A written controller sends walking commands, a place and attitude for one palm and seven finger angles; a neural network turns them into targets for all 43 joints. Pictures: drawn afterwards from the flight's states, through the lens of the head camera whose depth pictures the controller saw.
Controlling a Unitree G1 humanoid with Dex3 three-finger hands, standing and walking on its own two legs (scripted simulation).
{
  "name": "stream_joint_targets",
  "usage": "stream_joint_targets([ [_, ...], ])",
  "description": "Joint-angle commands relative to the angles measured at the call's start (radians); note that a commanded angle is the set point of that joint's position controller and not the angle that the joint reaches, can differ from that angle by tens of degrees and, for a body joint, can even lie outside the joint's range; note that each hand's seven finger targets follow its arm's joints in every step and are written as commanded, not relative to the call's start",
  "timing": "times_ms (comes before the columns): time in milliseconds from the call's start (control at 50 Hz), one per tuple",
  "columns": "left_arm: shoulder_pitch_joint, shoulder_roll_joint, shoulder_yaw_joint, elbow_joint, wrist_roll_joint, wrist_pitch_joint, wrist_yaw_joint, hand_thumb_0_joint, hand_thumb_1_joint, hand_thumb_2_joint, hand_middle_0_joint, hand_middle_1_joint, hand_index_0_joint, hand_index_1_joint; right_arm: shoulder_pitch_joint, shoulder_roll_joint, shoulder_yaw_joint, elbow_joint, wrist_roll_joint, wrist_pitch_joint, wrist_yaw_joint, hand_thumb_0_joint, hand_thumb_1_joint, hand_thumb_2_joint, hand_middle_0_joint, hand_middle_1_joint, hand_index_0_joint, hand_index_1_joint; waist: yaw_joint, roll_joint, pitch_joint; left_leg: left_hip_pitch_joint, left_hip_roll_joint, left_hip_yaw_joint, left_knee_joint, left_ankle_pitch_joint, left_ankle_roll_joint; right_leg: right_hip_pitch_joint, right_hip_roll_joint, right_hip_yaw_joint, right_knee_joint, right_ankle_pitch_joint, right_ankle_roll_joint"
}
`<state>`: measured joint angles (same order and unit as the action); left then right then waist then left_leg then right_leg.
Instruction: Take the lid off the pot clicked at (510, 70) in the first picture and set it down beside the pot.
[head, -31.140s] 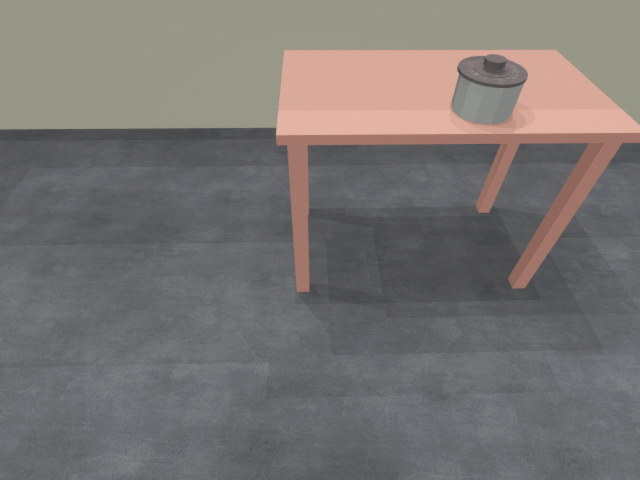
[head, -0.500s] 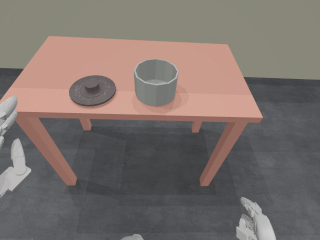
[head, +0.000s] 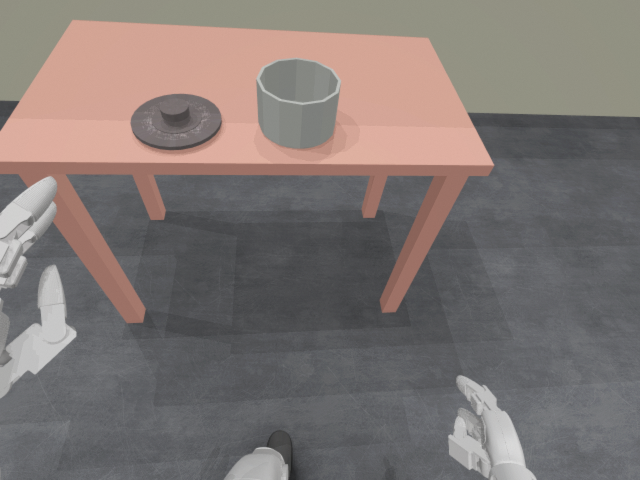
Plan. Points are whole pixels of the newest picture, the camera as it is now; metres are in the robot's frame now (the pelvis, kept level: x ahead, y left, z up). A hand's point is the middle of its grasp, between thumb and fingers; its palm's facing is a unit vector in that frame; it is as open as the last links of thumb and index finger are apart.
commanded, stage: stop stepping back and stand still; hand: left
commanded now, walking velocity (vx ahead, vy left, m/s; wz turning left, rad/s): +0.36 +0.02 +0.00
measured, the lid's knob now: (174, 110) +0.73 +0.34 +0.00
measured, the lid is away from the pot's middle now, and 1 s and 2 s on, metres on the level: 0.24 0.24 0.24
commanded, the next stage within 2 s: let the arm hang, fingers relaxed in 1.98 s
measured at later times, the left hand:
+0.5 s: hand out of the picture +0.11 +0.26 +0.17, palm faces +0.12 -0.86 -0.49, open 7.4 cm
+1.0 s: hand out of the picture +0.11 +0.30 -0.09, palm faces -0.06 -0.98 -0.21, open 7.4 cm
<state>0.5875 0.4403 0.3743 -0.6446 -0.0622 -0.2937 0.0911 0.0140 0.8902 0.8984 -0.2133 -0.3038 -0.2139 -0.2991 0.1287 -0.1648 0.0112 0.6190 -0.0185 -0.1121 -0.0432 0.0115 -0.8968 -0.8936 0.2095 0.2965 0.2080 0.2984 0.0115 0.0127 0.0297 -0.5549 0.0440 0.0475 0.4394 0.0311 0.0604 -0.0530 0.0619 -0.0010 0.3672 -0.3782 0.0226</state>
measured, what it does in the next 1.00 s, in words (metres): steps to the left: left foot, then right foot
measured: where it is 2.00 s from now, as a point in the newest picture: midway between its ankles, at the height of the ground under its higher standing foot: outside the picture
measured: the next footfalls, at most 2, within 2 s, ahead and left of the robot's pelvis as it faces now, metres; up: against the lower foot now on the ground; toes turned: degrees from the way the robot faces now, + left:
left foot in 0.20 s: +0.15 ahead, +0.08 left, +0.00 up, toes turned -2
right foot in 0.48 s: -0.07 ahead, -0.05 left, +0.00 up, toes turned -7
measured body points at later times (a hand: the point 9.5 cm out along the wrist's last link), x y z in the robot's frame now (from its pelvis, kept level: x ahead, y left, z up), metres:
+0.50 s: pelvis -0.08 +0.06 +0.00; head -0.07 +0.10 +0.45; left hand +0.09 +0.31 +0.20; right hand +0.08 -0.17 -0.05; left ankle +0.07 +0.09 -0.70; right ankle -0.11 -0.04 -0.73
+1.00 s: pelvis -0.08 +0.11 +0.01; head -0.06 +0.15 +0.46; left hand +0.11 +0.35 -0.07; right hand +0.00 -0.13 -0.09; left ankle -0.05 +0.20 -0.72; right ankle -0.07 -0.09 -0.60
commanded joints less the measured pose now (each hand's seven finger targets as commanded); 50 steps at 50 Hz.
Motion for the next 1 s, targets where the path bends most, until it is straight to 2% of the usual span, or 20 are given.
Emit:
stream_joint_targets([
  [0,-0.283,0.221,0.159,-0.484,-0.029,0.008,-0.018,0.000,0.900,0.900,-0.200,-0.300,-0.200,-0.300,-0.078,-0.130,-0.115,-0.195,0.051,-0.033,0.012,0.000,-0.900,-0.900,0.200,0.300,0.200,0.300,-0.001,-0.096,-0.407,0.703,0.028,-0.146,0.136,-0.195,-0.045,-0.380,-0.083,0.013,-0.031,0.055,-0.032],
  [20,-0.021,0.274,0.252,-0.274,-0.033,-0.023,0.018,0.000,0.900,0.900,-0.200,-0.300,-0.200,-0.300,-0.034,-0.161,-0.084,-0.175,0.020,-0.039,-0.037,0.000,-0.900,-0.900,0.200,0.300,0.200,0.300,-0.037,-0.025,-0.190,0.586,0.025,-0.083,0.132,-0.269,-0.057,-0.453,-0.122,0.011,-0.100,-0.031,-0.081],
  [120,0.009,0.178,0.154,-0.244,-0.017,0.040,0.029,0.000,0.900,0.900,-0.200,-0.300,-0.200,-0.300,-0.038,-0.128,-0.056,-0.182,0.032,0.001,-0.037,0.000,-0.900,-0.900,0.200,0.300,0.200,0.300,-0.056,-0.058,0.072,0.341,-0.020,-0.106,0.486,-0.341,-0.071,-0.627,-0.314,0.134,-0.186,-0.279,-0.182],
  [180,-0.171,0.121,0.095,-0.123,0.003,0.046,0.034,0.000,0.900,0.900,-0.200,-0.300,-0.200,-0.300,-0.007,-0.165,-0.042,-0.179,0.034,-0.036,-0.055,0.000,-0.900,-0.900,0.200,0.300,0.200,0.300,-0.073,0.120,0.244,0.232,0.046,-0.220,0.078,-0.462,-0.043,-0.569,-0.134,-0.023,0.002,-0.233,-0.079],
  [240,-0.245,0.135,0.112,-0.062,0.013,0.027,0.042,0.000,0.900,0.900,-0.200,-0.300,-0.200,-0.300,-0.014,-0.182,-0.040,-0.169,0.028,-0.094,-0.062,0.000,-0.900,-0.900,0.200,0.300,0.200,0.300,-0.044,0.374,0.167,0.027,0.165,-0.589,-0.444,-0.995,-0.050,-0.255,0.044,-0.009,0.392,-0.155,-0.027],
  [280,-0.209,0.137,0.132,-0.088,0.007,0.027,0.040,0.000,0.900,0.900,-0.200,-0.300,-0.200,-0.300,0.005,-0.157,-0.046,-0.164,0.013,-0.104,-0.043,0.000,-0.900,-0.900,0.200,0.300,0.200,0.300,-0.012,0.292,0.031,0.070,0.166,-0.553,-0.471,-0.952,-0.132,-0.196,0.058,0.003,0.496,-0.154,-0.040],
  [400,0.266,0.162,0.139,-0.399,-0.006,0.048,0.008,0.000,0.900,0.900,-0.200,-0.300,-0.200,-0.300,0.014,-0.131,-0.065,-0.217,0.010,-0.065,0.018,0.000,-0.900,-0.900,0.200,0.300,0.200,0.300,0.018,0.097,-0.391,0.249,-0.019,-0.047,-0.044,-0.455,-0.114,0.112,-0.008,-0.041,0.071,-0.106,-0.072],
  [440,0.266,0.178,0.177,-0.391,-0.005,0.075,0.024,0.000,0.900,0.900,-0.200,-0.300,-0.200,-0.300,0.058,-0.136,-0.077,-0.167,0.019,-0.020,0.011,0.000,-0.900,-0.900,0.200,0.300,0.200,0.300,-0.006,-0.204,-0.273,0.174,-0.102,0.002,0.552,-0.407,-0.096,-0.187,-0.295,0.195,-0.119,-0.112,-0.198],
  [460,0.140,0.184,0.155,-0.422,-0.008,0.087,0.019,0.000,0.900,0.900,-0.200,-0.300,-0.200,-0.300,0.025,-0.141,-0.062,-0.167,0.015,0.002,0.006,0.000,-0.900,-0.900,0.200,0.300,0.200,0.300,-0.034,-0.191,-0.173,0.057,-0.104,-0.016,0.789,-0.402,-0.086,-0.288,-0.357,0.191,-0.126,0.018,-0.254],
  [540,-0.217,0.163,0.131,-0.153,-0.001,0.120,0.032,0.000,0.900,0.900,-0.200,-0.300,-0.200,-0.300,-0.035,-0.147,-0.073,-0.185,0.045,0.013,-0.032,0.000,-0.900,-0.900,0.200,0.300,0.200,0.300,-0.080,-0.224,0.166,0.096,0.089,-0.160,0.777,-0.488,-0.041,-0.722,-0.407,0.216,-0.218,-0.501,-0.209],
  [600,-0.225,0.090,0.077,-0.014,0.007,0.101,0.039,0.000,0.900,0.900,-0.200,-0.300,-0.200,-0.300,-0.022,-0.149,-0.036,-0.146,0.036,-0.016,-0.060,0.000,-0.900,-0.900,0.200,0.300,0.200,0.300,-0.069,0.165,0.145,0.336,0.058,-0.063,0.076,-0.558,-0.020,-0.596,-0.209,-0.001,0.188,-0.314,-0.147],
  [640,-0.304,0.062,0.022,-0.146,0.004,0.043,0.040,0.000,0.900,0.900,-0.200,-0.300,-0.200,-0.300,-0.001,-0.176,-0.033,-0.177,0.026,-0.059,-0.047,0.000,-0.900,-0.900,0.200,0.300,0.200,0.300,-0.070,0.598,0.130,0.384,0.293,-0.591,-0.261,-0.672,-0.029,-0.715,-0.014,-0.063,0.721,-0.262,-0.064],
  [660,-0.308,0.085,0.037,-0.207,0.018,0.015,0.038,0.000,0.900,0.900,-0.200,-0.300,-0.200,-0.300,0.014,-0.151,-0.030,-0.170,0.018,-0.081,-0.032,0.000,-0.900,-0.900,0.200,0.300,0.200,0.300,-0.054,0.449,0.106,0.333,0.347,-0.691,-0.275,-0.662,0.076,-0.697,-0.019,0.081,0.836,-0.175,-0.060],
  [680,-0.245,0.094,0.052,-0.197,0.014,0.009,0.024,0.000,0.900,0.900,-0.200,-0.300,-0.200,-0.300,0.007,-0.147,-0.052,-0.171,0.029,-0.090,-0.016,0.000,-0.900,-0.900,0.200,0.300,0.200,0.300,-0.032,0.169,0.050,0.317,0.333,-0.595,-0.251,-0.643,0.131,-0.630,-0.044,0.084,0.853,-0.091,-0.044],
  [700,-0.189,0.121,0.065,-0.301,-0.001,0.032,0.017,0.000,0.900,0.900,-0.200,-0.300,-0.200,-0.300,0.024,-0.143,-0.060,-0.186,0.018,-0.099,-0.003,0.000,-0.900,-0.900,0.200,0.300,0.200,0.300,-0.037,0.144,-0.021,0.320,0.323,-0.674,-0.248,-0.597,0.122,-0.624,-0.065,0.076,0.856,-0.095,-0.036],
  [760,-0.003,0.146,0.099,-0.506,0.003,0.039,0.024,0.000,0.900,0.900,-0.200,-0.300,-0.200,-0.300,-0.012,-0.130,-0.058,-0.181,0.026,-0.109,0.039,0.000,-0.900,-0.900,0.200,0.300,0.200,0.300,-0.011,0.139,-0.103,0.345,0.258,-0.415,-0.202,-0.385,0.043,-0.539,-0.095,0.049,0.755,0.038,-0.029],
  [780,-0.211,-0.178,-0.265,0.645,0.127,0.181,-0.053,0.000,0.900,0.900,-0.200,-0.300,-0.200,-0.300,0.041,-0.248,-0.133,0.056,0.017,-0.102,0.045,0.000,-0.900,-0.900,0.200,0.300,0.200,0.300,-0.134,0.164,0.010,0.292,0.254,-0.387,-0.037,0.008,0.071,-0.687,-0.140,0.084,0.832,0.013,-0.007],
  [820,-0.189,-0.149,-0.279,0.667,0.127,0.326,-0.098,0.000,0.900,0.900,-0.200,-0.300,-0.200,-0.300,0.188,-0.239,-0.115,0.008,-0.001,0.037,0.024,0.000,-0.900,-0.900,0.200,0.300,0.200,0.300,-0.119,0.143,-0.097,0.350,0.236,-0.299,-0.015,-0.117,0.066,-0.709,-0.082,0.080,0.916,-0.015,0.010],
  [900,-0.351,-0.137,-0.317,0.834,0.115,0.330,-0.113,0.000,0.900,0.900,-0.200,-0.300,-0.200,-0.300,0.238,-0.256,-0.102,0.008,-0.012,0.074,0.028,0.000,-0.900,-0.900,0.200,0.300,0.200,0.300,-0.106,-0.027,-0.135,0.420,0.212,-0.363,-0.083,-0.218,0.090,-0.789,-0.087,0.087,1.003,0.081,0.041],
  [980,-0.460,-0.111,-0.326,1.043,0.098,0.341,-0.124,0.000,0.900,0.900,-0.200,-0.300,-0.200,-0.300,0.262,-0.236,-0.086,0.079,-0.010,0.069,0.011,0.000,-0.900,-0.900,0.200,0.300,0.200,0.300,-0.097,0.118,-0.066,0.364,0.214,-0.367,-0.173,-0.263,0.102,-0.749,-0.134,0.079,0.867,0.124,0.059],
])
